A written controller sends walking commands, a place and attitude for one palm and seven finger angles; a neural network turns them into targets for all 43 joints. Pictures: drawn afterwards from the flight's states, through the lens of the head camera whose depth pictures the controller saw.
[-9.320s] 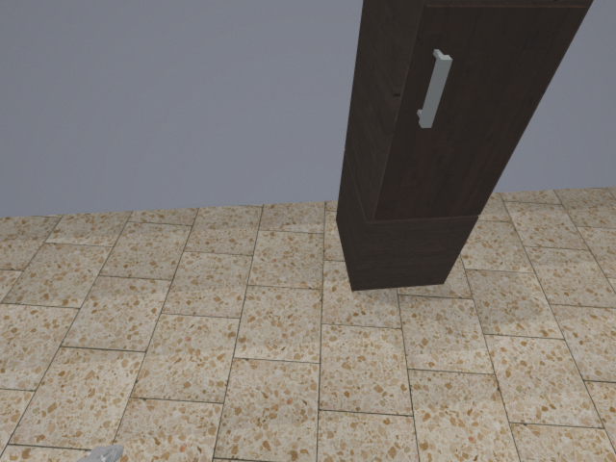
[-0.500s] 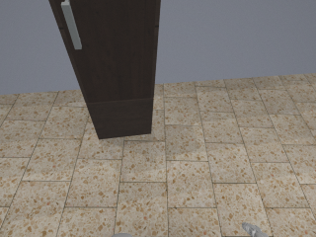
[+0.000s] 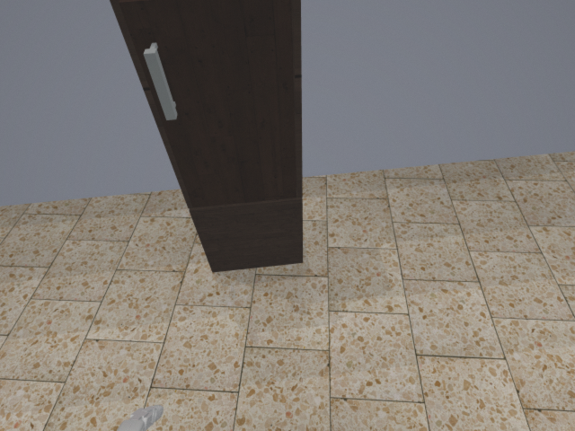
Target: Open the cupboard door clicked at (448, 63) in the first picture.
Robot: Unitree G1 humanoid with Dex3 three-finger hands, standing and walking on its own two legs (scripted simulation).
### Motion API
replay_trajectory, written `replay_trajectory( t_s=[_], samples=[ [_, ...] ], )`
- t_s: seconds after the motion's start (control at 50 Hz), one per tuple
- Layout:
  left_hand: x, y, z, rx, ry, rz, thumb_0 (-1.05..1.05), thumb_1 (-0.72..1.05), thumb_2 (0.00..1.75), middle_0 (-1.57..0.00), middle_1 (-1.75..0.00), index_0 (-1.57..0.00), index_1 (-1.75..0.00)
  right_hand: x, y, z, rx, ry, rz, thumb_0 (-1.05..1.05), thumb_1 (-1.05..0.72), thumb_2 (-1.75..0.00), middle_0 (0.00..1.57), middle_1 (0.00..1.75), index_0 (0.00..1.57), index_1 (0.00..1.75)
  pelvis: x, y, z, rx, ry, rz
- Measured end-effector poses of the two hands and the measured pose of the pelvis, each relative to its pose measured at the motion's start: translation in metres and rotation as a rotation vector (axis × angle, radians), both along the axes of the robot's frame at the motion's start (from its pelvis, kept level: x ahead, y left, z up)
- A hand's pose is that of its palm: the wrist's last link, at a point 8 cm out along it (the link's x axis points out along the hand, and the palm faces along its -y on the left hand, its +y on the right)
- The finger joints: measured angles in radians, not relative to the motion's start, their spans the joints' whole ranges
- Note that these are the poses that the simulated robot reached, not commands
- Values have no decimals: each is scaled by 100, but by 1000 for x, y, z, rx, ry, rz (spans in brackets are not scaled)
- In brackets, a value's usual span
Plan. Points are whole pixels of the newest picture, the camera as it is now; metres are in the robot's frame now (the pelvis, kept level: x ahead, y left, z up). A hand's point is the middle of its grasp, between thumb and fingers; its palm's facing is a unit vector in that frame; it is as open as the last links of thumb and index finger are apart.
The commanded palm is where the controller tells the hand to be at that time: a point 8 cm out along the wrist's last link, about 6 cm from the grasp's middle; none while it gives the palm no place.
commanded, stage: take the last steps up to it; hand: left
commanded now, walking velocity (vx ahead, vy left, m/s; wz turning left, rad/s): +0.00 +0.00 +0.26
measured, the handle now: (163, 82) +0.79 +0.29 +0.10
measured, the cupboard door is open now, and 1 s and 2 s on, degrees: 0 0 0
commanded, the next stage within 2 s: come to a stop and stand still in 1.18 s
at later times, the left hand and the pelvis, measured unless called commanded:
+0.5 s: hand out of the picture -0.12 +0.14 -0.15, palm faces +0.27 -0.94 -0.19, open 7.3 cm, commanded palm none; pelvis +0.00 -0.01 +0.02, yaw +7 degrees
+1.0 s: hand (161, 413) +0.19 +0.22 -0.16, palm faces +0.09 -0.98 -0.18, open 7.4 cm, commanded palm none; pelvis +0.12 +0.03 +0.01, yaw +4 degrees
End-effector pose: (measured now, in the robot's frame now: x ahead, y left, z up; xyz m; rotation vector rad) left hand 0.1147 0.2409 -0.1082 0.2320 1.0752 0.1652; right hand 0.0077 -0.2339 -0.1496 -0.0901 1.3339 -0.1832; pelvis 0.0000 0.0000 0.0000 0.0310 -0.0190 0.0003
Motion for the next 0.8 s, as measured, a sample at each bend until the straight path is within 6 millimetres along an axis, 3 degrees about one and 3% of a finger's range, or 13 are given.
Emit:
replay_trajectory(
  t_s=[0.12,0.28,0.42,0.5,0.56,0.62,0.66,0.72,0.8],
  samples=[
    [-45,-27,10,5,20,64,0,90,90,-20,-30,-20,-30,-18,-27,-4,19,66,27,1,-91,-90,20,30,20,30,-11,-21,7,14,-19,60],
    [-126,-36,9,-5,121,202,0,92,90,-20,-30,-20,-30,-10,-45,7,7,71,108,0,-91,-90,20,30,20,30,-14,-32,17,19,-13,106],
    [-210,-51,-3,-80,313,306,0,91,90,-20,-30,-20,-30,31,-29,17,-5,16,177,0,-91,-90,19,30,20,30,-8,-22,19,5,1,116],
    [-249,-59,-9,-144,431,355,0,91,90,-20,-30,-20,-30,68,-4,25,-7,-51,222,1,-91,-90,19,30,19,30,-2,-9,19,-10,6,115],
    [-266,-58,-16,-191,501,383,0,91,90,-20,-30,-20,-30,95,22,30,-11,-114,253,0,-91,-90,19,30,19,30,5,5,15,-26,5,117],
    [-269,-50,-31,-233,554,382,0,91,90,-20,-30,-20,-30,114,46,27,-25,-181,252,0,-91,-90,20,30,20,30,14,23,4,-52,-2,115],
    [-256,-40,-35,-243,570,348,0,91,90,-20,-30,-20,-30,115,55,29,-32,-207,210,0,-92,-90,20,30,20,30,20,30,3,-43,-13,100],
    [-213,-19,-36,-232,516,291,1,91,90,-20,-30,-20,-30,112,52,35,-70,-209,157,-3,-96,-90,20,30,20,30,32,40,8,-42,-21,92],
    [-135,10,-35,-192,359,247,1,91,90,-20,-30,-20,-30,88,49,34,-82,-99,136,-3,-95,-90,20,30,20,30,52,45,13,-38,-24,96]
  ],
)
